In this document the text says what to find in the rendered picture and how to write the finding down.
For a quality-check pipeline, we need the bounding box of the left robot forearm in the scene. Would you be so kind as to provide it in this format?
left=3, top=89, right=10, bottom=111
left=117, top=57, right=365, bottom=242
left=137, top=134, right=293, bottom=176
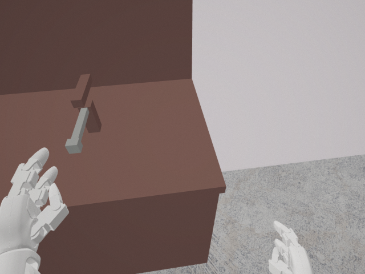
left=0, top=248, right=40, bottom=274

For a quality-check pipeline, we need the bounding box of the robot left hand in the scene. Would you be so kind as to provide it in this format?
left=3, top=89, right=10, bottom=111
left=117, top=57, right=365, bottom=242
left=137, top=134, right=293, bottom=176
left=0, top=147, right=69, bottom=255

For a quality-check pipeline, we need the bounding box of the tap lever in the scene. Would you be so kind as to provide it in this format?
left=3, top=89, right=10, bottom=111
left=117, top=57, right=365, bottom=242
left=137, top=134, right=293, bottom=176
left=65, top=108, right=89, bottom=154

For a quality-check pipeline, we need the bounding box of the counter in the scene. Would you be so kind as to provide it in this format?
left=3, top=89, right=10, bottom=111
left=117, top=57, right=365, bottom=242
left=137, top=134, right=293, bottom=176
left=0, top=0, right=226, bottom=274

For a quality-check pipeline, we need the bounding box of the robot right hand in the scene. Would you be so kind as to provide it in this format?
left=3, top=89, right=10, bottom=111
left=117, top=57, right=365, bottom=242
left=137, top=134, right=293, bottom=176
left=269, top=221, right=314, bottom=274

